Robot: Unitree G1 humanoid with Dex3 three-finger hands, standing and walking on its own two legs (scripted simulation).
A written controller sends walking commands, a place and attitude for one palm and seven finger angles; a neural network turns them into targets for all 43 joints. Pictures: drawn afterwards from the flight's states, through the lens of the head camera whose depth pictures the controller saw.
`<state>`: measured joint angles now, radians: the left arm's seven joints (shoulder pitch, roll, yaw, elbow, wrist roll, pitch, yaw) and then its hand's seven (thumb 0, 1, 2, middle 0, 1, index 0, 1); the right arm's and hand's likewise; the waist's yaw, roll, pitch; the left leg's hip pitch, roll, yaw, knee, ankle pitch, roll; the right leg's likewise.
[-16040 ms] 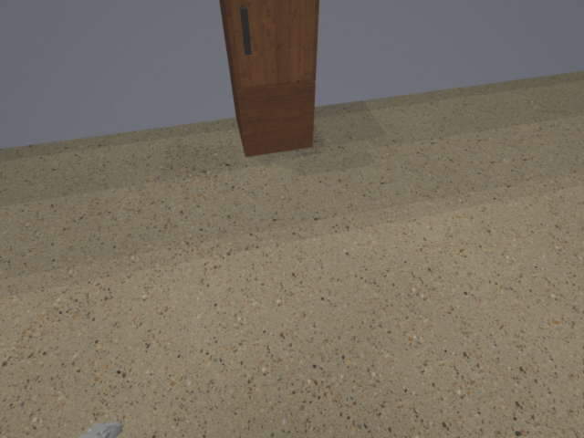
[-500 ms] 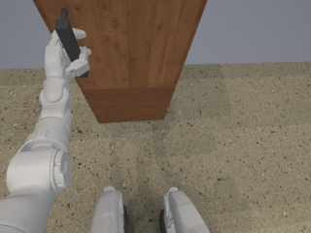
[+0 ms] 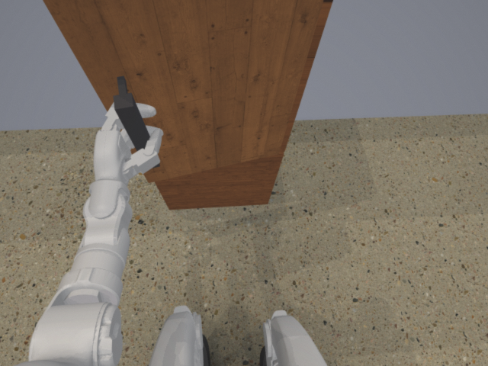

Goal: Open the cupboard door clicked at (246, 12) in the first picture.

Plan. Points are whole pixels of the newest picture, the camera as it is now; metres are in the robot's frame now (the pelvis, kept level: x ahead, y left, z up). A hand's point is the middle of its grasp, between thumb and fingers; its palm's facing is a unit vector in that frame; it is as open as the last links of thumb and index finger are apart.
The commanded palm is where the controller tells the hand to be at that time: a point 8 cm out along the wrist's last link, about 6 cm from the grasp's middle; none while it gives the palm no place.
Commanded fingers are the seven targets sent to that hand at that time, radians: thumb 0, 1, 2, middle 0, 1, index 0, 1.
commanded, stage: pull the door open along its arc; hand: left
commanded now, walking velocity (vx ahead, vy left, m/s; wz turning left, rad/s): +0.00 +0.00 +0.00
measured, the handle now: (138, 126) +0.50 +0.16 +0.02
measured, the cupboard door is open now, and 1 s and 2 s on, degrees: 11 47 49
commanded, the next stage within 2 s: open thumb and fingers to let go in 0.54 s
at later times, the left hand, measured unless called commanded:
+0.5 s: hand (230, 236) +0.30 +0.01 +0.04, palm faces +0.22 -0.97 -0.03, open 6.7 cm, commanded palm +0.23 +0.06 +0.03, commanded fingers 0.00 0.90 0.90 -0.40 -1.35 -0.40 -1.35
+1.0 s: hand (231, 234) +0.31 +0.01 +0.03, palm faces +0.38 -0.93 -0.04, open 9.5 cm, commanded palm +0.26 +0.06 +0.03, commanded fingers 0.00 -0.43 0.33 -0.31 -1.21 -0.31 -1.21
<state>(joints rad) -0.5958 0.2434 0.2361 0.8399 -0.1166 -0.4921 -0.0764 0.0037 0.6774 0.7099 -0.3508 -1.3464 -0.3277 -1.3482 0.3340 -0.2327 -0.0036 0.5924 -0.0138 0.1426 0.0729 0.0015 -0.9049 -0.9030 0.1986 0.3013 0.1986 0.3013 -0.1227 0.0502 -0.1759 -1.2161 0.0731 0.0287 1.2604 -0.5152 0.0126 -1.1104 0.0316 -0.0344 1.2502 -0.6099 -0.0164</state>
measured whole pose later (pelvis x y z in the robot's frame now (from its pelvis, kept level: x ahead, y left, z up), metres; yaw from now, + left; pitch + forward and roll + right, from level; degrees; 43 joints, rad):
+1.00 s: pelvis -0.01 -0.07 +0.00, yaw +5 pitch +21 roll +4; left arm -0.01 -0.12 -0.17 0.35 0.08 -0.45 0.54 0.00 0.16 0.60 -0.32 -1.24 -0.34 -1.25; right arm 0.19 -0.21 -0.03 0.63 -0.08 -0.04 0.03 0.01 -0.91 -0.90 0.20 0.30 0.20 0.30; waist -0.01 0.04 -0.20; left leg -1.10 0.00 -0.08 1.21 -0.49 -0.04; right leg -1.03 0.02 -0.08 1.31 -0.65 -0.12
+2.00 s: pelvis -0.02 +0.00 -0.01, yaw +1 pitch +20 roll -1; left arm 0.05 -0.07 -0.34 0.25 0.12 -0.44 0.28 -0.01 -0.50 0.30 -0.14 -0.30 -0.14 -0.31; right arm 0.21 -0.20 0.00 0.47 -0.03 0.07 0.07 0.01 -0.90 -0.90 0.20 0.30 0.20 0.30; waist -0.01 0.04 -0.20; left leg -1.14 -0.01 -0.01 1.31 -0.52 0.00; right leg -1.05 0.01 -0.01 1.33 -0.64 -0.01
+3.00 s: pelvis -0.02 -0.02 -0.02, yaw +1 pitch +20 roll -1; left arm 0.49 0.13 -0.14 -0.19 -0.09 -0.43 -0.05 -0.02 -0.50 0.30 -0.15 -0.30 -0.15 -0.30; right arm 0.20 -0.20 -0.01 0.41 0.00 0.01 -0.02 0.01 -0.90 -0.90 0.20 0.30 0.20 0.30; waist 0.02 0.05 -0.19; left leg -1.15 0.01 -0.06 1.36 -0.55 -0.03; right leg -1.05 0.03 -0.05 1.38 -0.68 -0.04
